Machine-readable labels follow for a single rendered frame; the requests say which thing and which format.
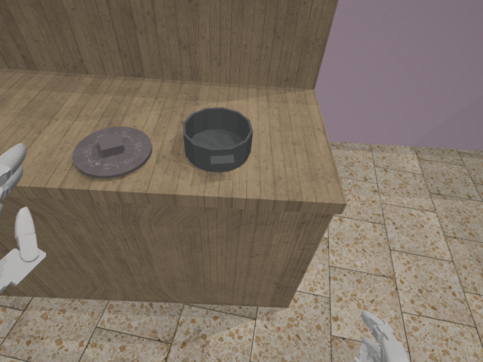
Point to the left robot hand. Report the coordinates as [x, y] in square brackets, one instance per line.
[17, 264]

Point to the knob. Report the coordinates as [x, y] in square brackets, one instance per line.
[111, 144]

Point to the lid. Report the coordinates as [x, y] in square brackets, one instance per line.
[89, 159]

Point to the table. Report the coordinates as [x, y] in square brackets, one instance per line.
[169, 231]

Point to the right robot hand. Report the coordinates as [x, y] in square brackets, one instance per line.
[390, 349]

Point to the pot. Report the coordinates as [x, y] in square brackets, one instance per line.
[217, 139]

